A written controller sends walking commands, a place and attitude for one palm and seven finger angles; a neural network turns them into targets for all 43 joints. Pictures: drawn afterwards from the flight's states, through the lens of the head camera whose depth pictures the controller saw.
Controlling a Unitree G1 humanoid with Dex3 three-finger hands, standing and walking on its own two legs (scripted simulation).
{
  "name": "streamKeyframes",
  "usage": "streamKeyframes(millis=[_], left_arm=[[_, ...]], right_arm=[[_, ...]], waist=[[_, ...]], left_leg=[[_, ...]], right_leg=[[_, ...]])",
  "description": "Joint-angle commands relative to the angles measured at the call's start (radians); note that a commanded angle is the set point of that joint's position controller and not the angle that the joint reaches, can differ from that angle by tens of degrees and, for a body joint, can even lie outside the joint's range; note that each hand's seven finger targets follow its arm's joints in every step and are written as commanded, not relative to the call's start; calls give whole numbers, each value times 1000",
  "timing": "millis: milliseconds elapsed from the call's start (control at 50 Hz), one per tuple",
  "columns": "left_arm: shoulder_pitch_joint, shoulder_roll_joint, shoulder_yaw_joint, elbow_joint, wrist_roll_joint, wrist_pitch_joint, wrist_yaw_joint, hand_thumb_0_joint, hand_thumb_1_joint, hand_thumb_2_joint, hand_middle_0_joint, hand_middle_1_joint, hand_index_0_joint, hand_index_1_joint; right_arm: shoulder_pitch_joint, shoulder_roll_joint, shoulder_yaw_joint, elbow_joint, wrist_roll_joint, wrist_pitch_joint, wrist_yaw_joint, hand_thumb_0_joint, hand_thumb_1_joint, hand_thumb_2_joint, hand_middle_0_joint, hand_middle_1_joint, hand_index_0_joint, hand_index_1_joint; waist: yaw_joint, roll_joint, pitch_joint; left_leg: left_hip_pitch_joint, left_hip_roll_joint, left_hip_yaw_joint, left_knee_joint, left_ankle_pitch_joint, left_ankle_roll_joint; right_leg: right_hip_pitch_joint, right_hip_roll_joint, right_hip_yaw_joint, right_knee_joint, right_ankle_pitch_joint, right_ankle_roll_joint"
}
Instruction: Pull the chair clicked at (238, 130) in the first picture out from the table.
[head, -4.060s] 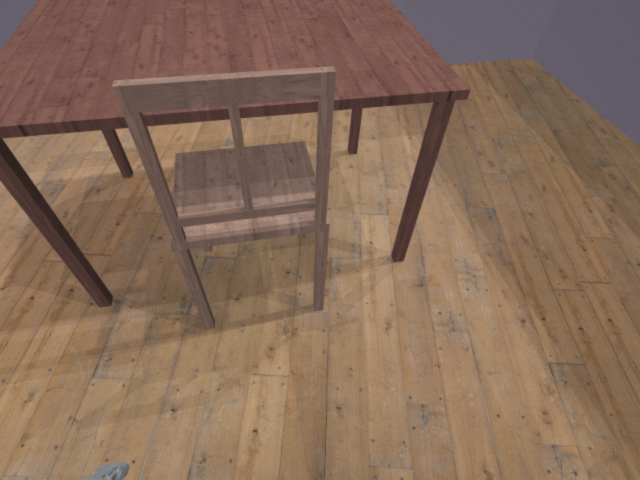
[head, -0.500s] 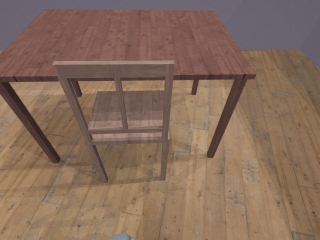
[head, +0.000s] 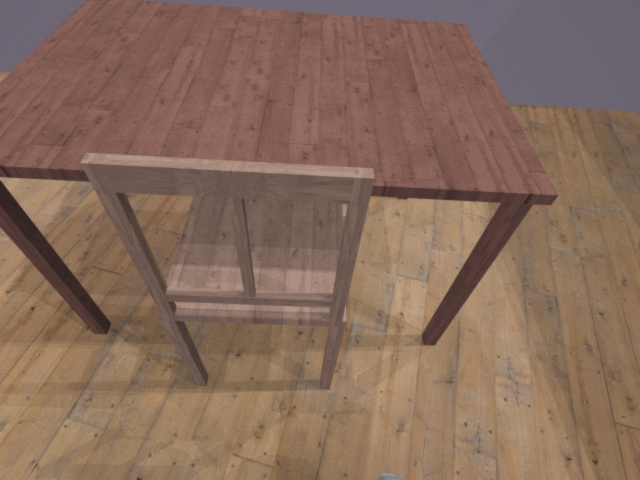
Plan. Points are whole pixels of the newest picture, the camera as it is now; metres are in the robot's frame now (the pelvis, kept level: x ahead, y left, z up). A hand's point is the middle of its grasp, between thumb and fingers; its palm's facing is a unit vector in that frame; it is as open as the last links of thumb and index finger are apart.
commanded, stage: come to a stop and stand still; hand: left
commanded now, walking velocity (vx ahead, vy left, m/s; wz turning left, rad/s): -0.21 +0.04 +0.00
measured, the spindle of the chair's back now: (244, 251) +0.48 +0.16 -0.08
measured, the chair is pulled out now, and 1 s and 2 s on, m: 0.00 0.00 0.00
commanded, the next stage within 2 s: look again from close up in 1.06 s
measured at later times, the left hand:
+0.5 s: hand out of the picture +0.04 +0.21 -0.19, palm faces +0.08 -0.97 -0.25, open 7.4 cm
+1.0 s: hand out of the picture -0.04 +0.23 -0.18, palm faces +0.02 -0.98 -0.20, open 7.3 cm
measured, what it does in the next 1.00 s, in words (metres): steps on the spot: right foot, then left foot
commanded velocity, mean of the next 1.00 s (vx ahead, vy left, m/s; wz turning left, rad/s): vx -0.04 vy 0.04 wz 0.00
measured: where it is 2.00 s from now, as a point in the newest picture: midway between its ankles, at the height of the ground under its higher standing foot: outside the picture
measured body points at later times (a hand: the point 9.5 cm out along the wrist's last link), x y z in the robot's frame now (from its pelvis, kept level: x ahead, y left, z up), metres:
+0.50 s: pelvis -0.02 +0.01 -0.02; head -0.02 +0.02 +0.43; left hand +0.04 +0.26 -0.17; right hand +0.06 -0.24 -0.16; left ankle -0.02 +0.11 -0.75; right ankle +0.05 -0.15 -0.74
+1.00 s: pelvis -0.06 +0.05 -0.01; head -0.05 +0.05 +0.44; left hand -0.04 +0.28 -0.16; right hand -0.07 -0.18 -0.17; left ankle -0.02 +0.11 -0.75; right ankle -0.01 -0.07 -0.74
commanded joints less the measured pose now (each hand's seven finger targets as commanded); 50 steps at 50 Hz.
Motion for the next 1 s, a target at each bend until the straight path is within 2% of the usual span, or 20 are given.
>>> streamKeyframes(millis=[0,20,60,100,120,160,220,360,380,400,420,440,460,540,600,660,680,720,840,980], left_arm=[[96,23,-6,-1,0,-6,9,0,900,900,-200,-300,-200,-300],[114,56,-2,4,2,-12,12,0,900,900,-200,-300,-200,-300],[105,140,7,2,6,-25,23,0,900,900,-200,-300,-200,-300],[57,179,13,-12,1,-19,22,0,900,900,-200,-300,-200,-300],[42,188,20,-13,2,-18,27,0,900,900,-200,-300,-200,-300],[39,171,26,-18,3,-12,38,0,900,900,-200,-300,-200,-300],[39,180,46,-36,9,0,51,0,900,900,-200,-300,-200,-300],[-72,193,52,-113,21,18,40,0,900,900,-200,-300,-200,-300],[-81,227,32,-138,14,6,80,0,900,900,-200,-300,-200,-300],[-65,200,27,-177,2,15,74,0,900,900,-200,-300,-200,-300],[-53,133,10,-178,-10,31,63,0,900,900,-200,-300,-200,-300],[-38,120,4,-185,-11,47,46,0,900,900,-200,-300,-200,-300],[-21,115,10,-198,-8,56,38,0,900,900,-200,-300,-200,-300],[-2,96,0,-189,7,47,16,0,900,900,-200,-300,-200,-300],[72,88,-9,-176,6,23,10,0,900,900,-200,-300,-200,-300],[30,145,-16,-198,7,-7,11,0,900,900,-200,-300,-200,-300],[-6,160,-16,-208,4,-6,8,0,900,900,-200,-300,-200,-300],[-40,141,-16,-208,2,-16,12,0,900,900,-200,-300,-200,-300],[52,105,-21,-169,1,-1,10,0,900,900,-200,-300,-200,-300],[84,80,-32,-104,1,-5,11,0,900,900,-200,-300,-200,-300]], right_arm=[[11,-140,-29,-26,1,8,-5,0,-900,-900,200,300,200,300],[9,-130,-28,-20,6,13,-3,0,-900,-900,200,300,200,300],[49,-78,-30,-26,20,25,3,0,-900,-900,200,300,200,300],[86,-50,-37,-15,21,47,7,0,-900,-900,200,300,200,300],[88,-50,-39,-11,19,61,4,0,-900,-900,200,300,200,300],[53,-72,-45,-29,12,72,0,0,-900,-900,200,300,200,300],[4,-84,-54,-57,13,81,1,0,-900,-900,200,300,200,300],[36,-66,-53,-85,13,73,19,0,-900,-900,200,300,200,300],[83,-146,-60,-160,25,47,24,0,-900,-900,200,300,200,300],[66,-120,-52,-185,15,40,26,0,-900,-900,200,300,200,300],[19,-172,-53,-208,-2,34,27,0,-900,-900,200,300,200,300],[-29,-241,-64,-246,-10,48,22,0,-900,-900,200,300,200,300],[-83,-239,-60,-284,-18,61,21,0,-900,-900,200,300,200,300],[-122,-192,-33,-301,-17,56,30,0,-900,-900,200,300,200,300],[-75,-197,-31,-288,-10,51,26,0,-900,-900,200,300,200,300],[6,-147,-16,-270,5,51,27,0,-900,-900,200,300,200,300],[39,-139,-17,-252,3,47,31,0,-900,-900,200,300,200,300],[74,-144,-17,-226,4,44,27,0,-900,-900,200,300,200,300],[22,-174,-10,-191,-4,23,24,0,-900,-900,200,300,200,300],[39,-162,3,-129,0,18,19,0,-900,-900,200,300,200,300]], waist=[[15,174,-58],[28,125,-50],[-1,-22,-87],[-21,-33,-96],[-21,-120,-105],[16,-198,-97],[41,-114,-118],[-3,-160,-129],[-87,-52,-305],[-49,59,-288],[-32,335,-211],[-19,473,-106],[1,394,-36],[22,164,145],[34,47,109],[-38,-46,37],[-70,23,-1],[-75,-134,-45],[-5,125,0],[6,100,3]], left_leg=[[-14,195,-85,18,493,82],[-42,164,-82,58,392,43],[-131,59,-62,118,-19,-30],[-87,19,-38,182,-121,-47],[-94,14,-24,244,-166,-56],[-182,14,-67,408,-316,-59],[-270,-3,-125,591,-349,-60],[-123,-17,-86,324,-192,-62],[-105,-26,-46,181,-161,-75],[-63,-2,-73,5,-45,-54],[-31,97,-188,-58,35,-25],[-139,220,-351,-94,59,54],[-244,244,-325,-106,-37,120],[-421,186,-291,-134,-221,124],[-349,155,-280,-67,-310,90],[-142,-5,-154,100,-199,17],[-9,-20,-145,106,-129,12],[22,19,-152,96,-113,17],[-201,117,-298,-178,-308,42],[-194,109,-284,-195,-283,37]], right_leg=[[201,30,-46,-271,128,14],[253,19,-33,-364,247,15],[323,-149,175,-342,704,-57],[277,-237,179,-370,785,-122],[278,-240,202,-387,812,-142],[319,-279,224,-395,939,-197],[376,-303,228,-381,956,-251],[224,-212,156,-427,413,-174],[408,-209,179,-236,763,-129],[313,-141,83,-147,411,-88],[148,-30,5,-79,23,-42],[14,46,-27,20,-236,-14],[10,50,17,89,-206,-29],[64,60,33,100,-111,-38],[167,63,33,-221,-35,-40],[1,-93,314,-480,-213,-136],[-79,-98,300,-488,-253,-146],[-62,-42,227,-477,-217,-113],[141,39,99,-328,-43,-67],[183,24,97,-356,-2,-68]])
